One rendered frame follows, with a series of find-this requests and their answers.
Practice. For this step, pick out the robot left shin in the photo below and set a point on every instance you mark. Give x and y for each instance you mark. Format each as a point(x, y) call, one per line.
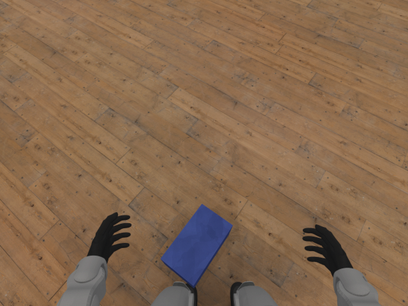
point(180, 284)

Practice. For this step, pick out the carton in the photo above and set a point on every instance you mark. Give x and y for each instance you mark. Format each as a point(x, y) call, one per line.
point(196, 245)

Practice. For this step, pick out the right robot forearm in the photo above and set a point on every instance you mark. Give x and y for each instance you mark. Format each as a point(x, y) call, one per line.
point(353, 289)

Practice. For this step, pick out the left robot hand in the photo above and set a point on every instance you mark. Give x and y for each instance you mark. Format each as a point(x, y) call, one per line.
point(102, 242)

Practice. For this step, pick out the left robot forearm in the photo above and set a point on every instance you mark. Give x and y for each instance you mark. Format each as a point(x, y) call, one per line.
point(86, 286)

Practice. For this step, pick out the left robot thigh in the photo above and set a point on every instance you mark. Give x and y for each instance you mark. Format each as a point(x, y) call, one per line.
point(174, 296)

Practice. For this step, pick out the right robot hand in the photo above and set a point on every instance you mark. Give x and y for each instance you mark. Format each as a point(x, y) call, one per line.
point(335, 256)

